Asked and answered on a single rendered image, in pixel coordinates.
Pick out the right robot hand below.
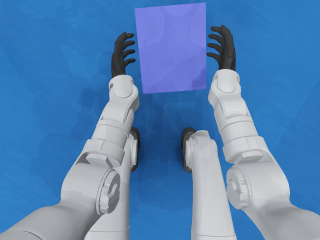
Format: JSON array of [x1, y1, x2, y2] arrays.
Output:
[[206, 25, 236, 71]]

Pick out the robot left upper arm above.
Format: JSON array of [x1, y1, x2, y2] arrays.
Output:
[[0, 162, 121, 240]]

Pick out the robot right upper arm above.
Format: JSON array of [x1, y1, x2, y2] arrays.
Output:
[[226, 161, 320, 240]]

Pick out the left robot hand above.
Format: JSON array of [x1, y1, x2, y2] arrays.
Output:
[[111, 32, 136, 78]]

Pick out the right robot shin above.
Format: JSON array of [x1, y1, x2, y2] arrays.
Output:
[[188, 130, 218, 167]]

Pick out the robot left forearm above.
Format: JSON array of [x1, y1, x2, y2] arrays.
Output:
[[60, 74, 140, 198]]

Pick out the robot right forearm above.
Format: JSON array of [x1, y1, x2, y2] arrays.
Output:
[[208, 69, 290, 198]]

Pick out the carton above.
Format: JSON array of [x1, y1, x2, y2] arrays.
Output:
[[134, 2, 207, 94]]

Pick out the right robot thigh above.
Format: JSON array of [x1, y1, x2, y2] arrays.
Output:
[[185, 136, 237, 240]]

